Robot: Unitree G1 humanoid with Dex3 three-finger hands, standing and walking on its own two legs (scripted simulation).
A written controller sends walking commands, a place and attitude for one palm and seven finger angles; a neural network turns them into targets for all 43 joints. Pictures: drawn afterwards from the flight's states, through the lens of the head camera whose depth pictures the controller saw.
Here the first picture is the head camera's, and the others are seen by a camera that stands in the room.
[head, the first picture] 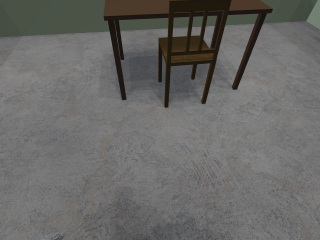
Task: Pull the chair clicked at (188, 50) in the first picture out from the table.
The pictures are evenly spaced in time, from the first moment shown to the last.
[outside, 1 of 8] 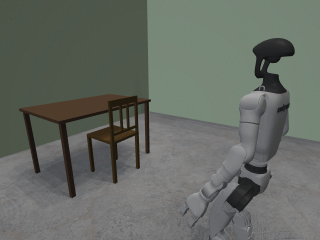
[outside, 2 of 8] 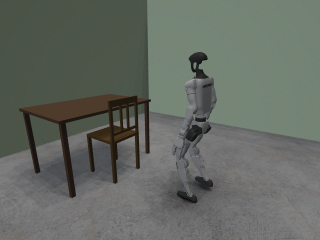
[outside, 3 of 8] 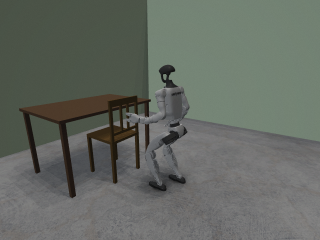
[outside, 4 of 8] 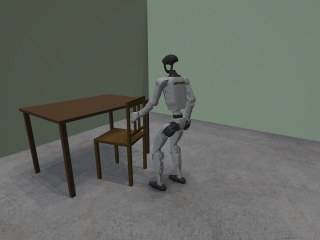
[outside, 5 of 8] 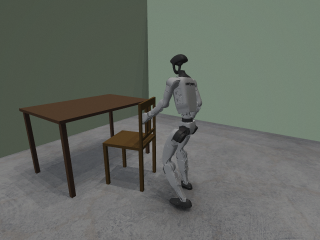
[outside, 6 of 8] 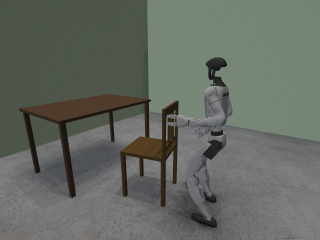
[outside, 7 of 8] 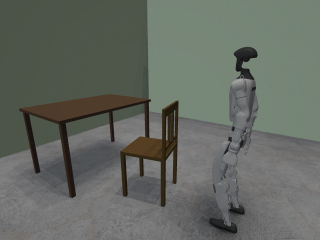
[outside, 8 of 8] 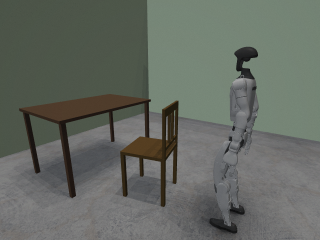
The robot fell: no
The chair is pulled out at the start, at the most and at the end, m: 0.00 0.57 0.57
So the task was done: yes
